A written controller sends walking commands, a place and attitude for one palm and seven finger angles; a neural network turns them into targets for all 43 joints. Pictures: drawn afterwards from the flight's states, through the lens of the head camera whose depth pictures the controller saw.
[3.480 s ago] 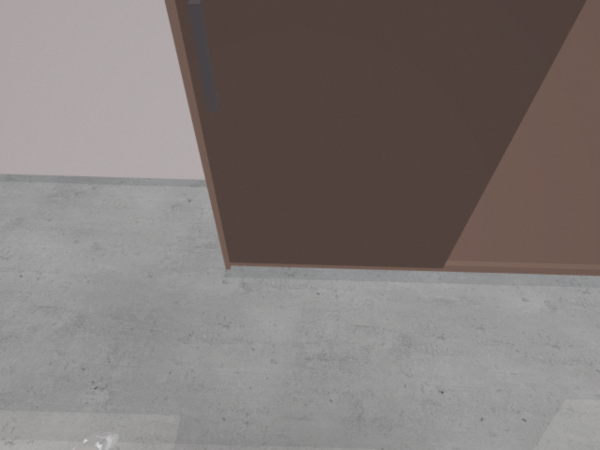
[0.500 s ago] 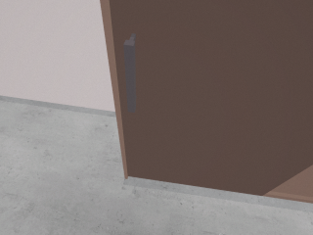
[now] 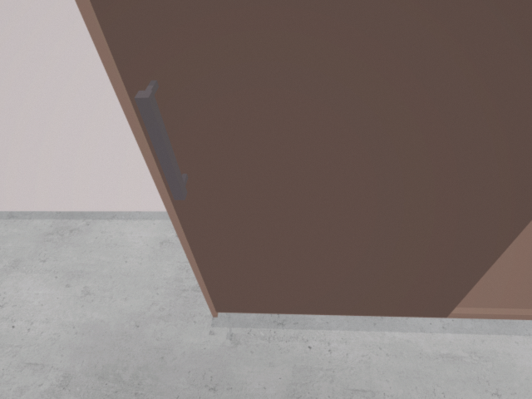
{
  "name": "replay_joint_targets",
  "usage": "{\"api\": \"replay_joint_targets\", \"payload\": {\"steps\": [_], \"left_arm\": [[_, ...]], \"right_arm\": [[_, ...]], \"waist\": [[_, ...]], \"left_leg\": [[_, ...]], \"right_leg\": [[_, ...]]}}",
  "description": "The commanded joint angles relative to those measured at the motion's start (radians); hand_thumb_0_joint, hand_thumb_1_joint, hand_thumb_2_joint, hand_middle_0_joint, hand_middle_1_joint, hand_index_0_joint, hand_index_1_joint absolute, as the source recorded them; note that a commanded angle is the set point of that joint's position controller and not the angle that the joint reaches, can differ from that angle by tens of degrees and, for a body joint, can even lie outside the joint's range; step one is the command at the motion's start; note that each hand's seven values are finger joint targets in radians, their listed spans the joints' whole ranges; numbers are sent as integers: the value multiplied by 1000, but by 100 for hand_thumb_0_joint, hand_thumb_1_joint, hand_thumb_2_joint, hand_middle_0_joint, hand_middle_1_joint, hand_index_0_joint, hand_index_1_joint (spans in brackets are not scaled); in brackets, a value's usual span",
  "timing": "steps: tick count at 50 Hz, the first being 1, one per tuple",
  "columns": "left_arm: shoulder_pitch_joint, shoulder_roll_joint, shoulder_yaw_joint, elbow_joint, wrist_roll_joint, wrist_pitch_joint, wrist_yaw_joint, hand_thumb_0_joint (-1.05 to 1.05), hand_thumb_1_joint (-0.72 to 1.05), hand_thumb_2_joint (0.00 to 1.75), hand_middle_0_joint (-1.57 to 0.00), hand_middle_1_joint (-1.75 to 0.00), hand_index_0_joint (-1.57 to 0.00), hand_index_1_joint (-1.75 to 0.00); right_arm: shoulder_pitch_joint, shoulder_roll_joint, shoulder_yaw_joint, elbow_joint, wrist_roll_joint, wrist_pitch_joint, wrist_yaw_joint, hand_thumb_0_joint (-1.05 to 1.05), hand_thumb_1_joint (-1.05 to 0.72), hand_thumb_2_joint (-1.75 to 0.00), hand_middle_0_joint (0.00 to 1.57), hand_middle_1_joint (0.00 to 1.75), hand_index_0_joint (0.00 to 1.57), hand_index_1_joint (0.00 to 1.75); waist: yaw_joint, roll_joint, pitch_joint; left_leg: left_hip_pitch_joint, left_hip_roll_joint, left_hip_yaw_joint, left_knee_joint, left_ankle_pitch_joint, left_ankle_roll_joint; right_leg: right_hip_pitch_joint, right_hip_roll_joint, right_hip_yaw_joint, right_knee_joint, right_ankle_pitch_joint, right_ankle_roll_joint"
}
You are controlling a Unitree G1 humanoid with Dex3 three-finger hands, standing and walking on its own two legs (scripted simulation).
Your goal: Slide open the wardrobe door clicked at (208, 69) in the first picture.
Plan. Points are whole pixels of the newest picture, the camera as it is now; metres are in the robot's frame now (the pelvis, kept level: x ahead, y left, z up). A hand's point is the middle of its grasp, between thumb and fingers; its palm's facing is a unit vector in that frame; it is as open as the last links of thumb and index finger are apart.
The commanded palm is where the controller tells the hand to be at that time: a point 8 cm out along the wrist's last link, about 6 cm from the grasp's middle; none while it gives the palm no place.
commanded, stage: come to a stop and stand still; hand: left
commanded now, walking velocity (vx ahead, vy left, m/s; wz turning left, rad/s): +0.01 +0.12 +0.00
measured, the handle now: (168, 145) +0.53 +0.21 +0.11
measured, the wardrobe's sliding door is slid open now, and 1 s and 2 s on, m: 0.00 0.00 0.00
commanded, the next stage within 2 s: look again from close up in 0.80 s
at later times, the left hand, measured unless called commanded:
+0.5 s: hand out of the picture -0.03 +0.22 -0.18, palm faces +0.07 -0.98 -0.19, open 7.3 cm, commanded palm none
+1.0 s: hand out of the picture +0.00 +0.24 -0.17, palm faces +0.02 -0.97 -0.25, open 7.3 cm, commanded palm none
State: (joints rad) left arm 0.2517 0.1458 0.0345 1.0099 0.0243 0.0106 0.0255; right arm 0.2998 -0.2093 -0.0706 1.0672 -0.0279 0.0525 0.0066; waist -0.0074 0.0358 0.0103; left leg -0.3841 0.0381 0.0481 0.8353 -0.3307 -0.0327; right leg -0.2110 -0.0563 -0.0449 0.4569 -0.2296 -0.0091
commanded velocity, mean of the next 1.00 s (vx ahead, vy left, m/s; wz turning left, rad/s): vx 0.00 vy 0.01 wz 0.00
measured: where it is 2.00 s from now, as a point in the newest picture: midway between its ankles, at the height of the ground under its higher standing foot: outside the picture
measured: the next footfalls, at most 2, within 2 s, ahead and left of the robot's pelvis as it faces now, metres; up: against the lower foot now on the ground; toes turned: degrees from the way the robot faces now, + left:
left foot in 0.24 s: +0.07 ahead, +0.17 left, +0.00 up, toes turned +8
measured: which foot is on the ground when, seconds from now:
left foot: up 0.00-0.22, down 0.24-1.00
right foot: down 0.00-1.00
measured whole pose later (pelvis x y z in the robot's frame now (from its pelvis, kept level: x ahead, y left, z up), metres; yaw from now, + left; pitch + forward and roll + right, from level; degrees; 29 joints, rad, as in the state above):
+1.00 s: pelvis -0.02 +0.05 -0.01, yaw +1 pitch -2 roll +1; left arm 0.26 0.17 -0.02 1.10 0.01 -0.01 0.03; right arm 0.33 -0.15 0.02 1.07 -0.02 -0.02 -0.02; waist -0.01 0.04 0.03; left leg -0.17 0.00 0.09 0.49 -0.29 0.02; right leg -0.23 -0.07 -0.04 0.52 -0.26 0.03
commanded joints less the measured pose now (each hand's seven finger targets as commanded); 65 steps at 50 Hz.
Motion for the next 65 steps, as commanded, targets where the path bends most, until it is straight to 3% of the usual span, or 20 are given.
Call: {"api": "replay_joint_targets", "payload": {"steps": [1,5,9,10,11,12,13,14,18,20,23,27,32,33,34,35,36,37,43,65], "left_arm": [[63,195,55,-33,2,-23,14,0,90,90,-20,-30,-20,-30],[100,216,64,-10,7,-18,20,0,90,90,-20,-30,-20,-30],[23,204,61,-4,-1,-9,20,0,90,90,-20,-30,-20,-30],[17,173,53,-8,-7,-3,18,0,90,90,-20,-30,-20,-30],[27,130,44,-13,-9,4,13,0,90,90,-20,-30,-20,-30],[29,81,35,-24,-10,8,10,0,90,90,-20,-30,-20,-30],[1,71,25,-18,-5,9,8,0,90,90,-20,-30,-20,-30],[-5,68,21,0,-1,15,8,0,90,90,-20,-30,-20,-30],[83,70,7,60,-4,5,0,0,90,90,-20,-30,-20,-30],[99,103,1,83,-2,-11,4,0,90,90,-20,-30,-20,-30],[42,120,-3,82,-5,-20,4,0,90,90,-20,-30,-20,-30],[48,106,-8,89,-8,-19,6,0,90,90,-20,-30,-20,-30],[59,101,-11,103,-9,-21,9,0,90,90,-20,-30,-20,-30],[139,120,-26,127,0,-36,50,0,90,90,-20,-30,-20,-30],[80,153,-24,76,-7,-45,37,0,90,90,-20,-30,-20,-30],[63,152,-25,52,-5,-45,27,0,90,90,-20,-30,-20,-30],[52,144,-25,46,-5,-49,19,0,90,90,-20,-30,-20,-30],[59,140,-26,46,-8,-45,15,0,90,90,-20,-30,-20,-30],[51,116,-34,55,-12,-39,7,0,90,90,-20,-30,-20,-30],[32,151,-16,63,-12,-42,6,0,90,90,-20,-30,-20,-30]], "right_arm": [[-23,-42,-2,-80,7,-24,-5,0,-90,-90,20,30,20,30],[-48,-27,7,-98,15,-26,-12,0,-90,-90,20,30,20,30],[69,-7,14,-55,20,-39,-21,0,-90,-90,20,30,20,30],[90,-28,14,-43,20,-48,-25,0,-90,-90,20,30,20,30],[88,-70,7,-46,15,-55,-27,0,-90,-90,20,30,20,30],[65,-125,1,-62,11,-54,-32,0,-90,-90,20,30,20,30],[28,-119,6,-63,8,-54,-37,0,-90,-90,20,30,20,30],[-10,-101,13,-56,8,-60,-42,0,-90,-90,20,30,20,30],[-69,-73,26,-49,13,-62,-49,0,-90,-90,20,30,20,30],[-48,-50,29,-41,22,-66,-44,0,-90,-90,20,30,20,30],[-26,-38,33,-20,20,-57,-37,0,-90,-90,20,30,20,30],[-20,-42,42,7,20,-69,-36,0,-90,-90,20,30,20,30],[-10,-41,46,26,20,-77,-38,0,-90,-90,20,30,20,30],[-80,-81,47,-49,28,-86,-26,0,-90,-90,20,30,20,30],[-23,-39,53,-64,17,-75,-20,0,-90,-90,20,30,20,30],[10,-40,56,-65,11,-79,-16,0,-90,-90,20,30,20,30],[31,-35,59,-68,3,-89,-14,0,-90,-90,20,30,20,30],[34,-44,61,-77,6,-92,-18,0,-90,-90,20,30,20,30],[56,-62,64,-78,12,-94,-29,0,-90,-90,20,30,20,30],[20,-61,63,0,13,-89,-34,0,-90,-90,20,30,20,30]], "waist": [[54,-185,38],[73,-222,-5],[5,-229,-53],[-1,-150,-49],[2,18,-55],[11,152,-21],[10,139,32],[15,196,55],[50,99,38],[32,-18,25],[0,-126,51],[8,-41,41],[14,-21,34],[40,-47,79],[-4,0,17],[-8,24,32],[-8,113,-4],[-1,134,-7],[9,-39,53],[9,-36,49]], "left_leg": [[-102,17,-20,8,-40,-19],[-45,2,-14,-113,-102,-18],[210,-20,27,-398,81,-7],[302,9,4,-465,133,4],[338,123,-117,-496,190,42],[248,242,-221,-546,210,103],[152,252,-238,-599,172,134],[129,226,-218,-628,168,141],[160,152,-102,-506,338,125],[168,81,-61,-447,266,69],[212,62,-47,-466,147,40],[215,78,-62,-515,167,46],[206,83,-64,-537,188,45],[133,98,-25,-352,233,27],[141,37,-44,-401,41,28],[124,40,-56,-418,25,37],[132,55,-73,-427,111,48],[114,74,-98,-457,118,59],[103,73,-96,-480,148,75],[183,65,-45,-480,174,54]], "right_leg": [[75,-271,208,-200,102,-128],[119,-287,232,-138,315,-159],[-4,-210,157,-67,225,-89],[-85,-157,123,-23,117,-54],[-157,-74,56,57,-24,-9],[-164,-24,-19,106,-131,30],[-139,-9,-32,160,-167,42],[-125,-15,-20,217,-186,43],[-32,-21,2,69,-48,35],[15,-67,84,-71,148,16],[-59,-90,112,-114,57,-2],[-26,-64,82,-113,61,10],[14,-64,69,-112,100,10],[-8,-93,93,-75,236,0],[-21,-109,124,-83,-43,-28],[-67,-83,109,-61,-149,-37],[-46,-63,74,-12,-59,-38],[-22,-43,53,11,-43,-32],[-3,-44,48,0,25,-19],[-2,-65,85,-55,105,-29]]}}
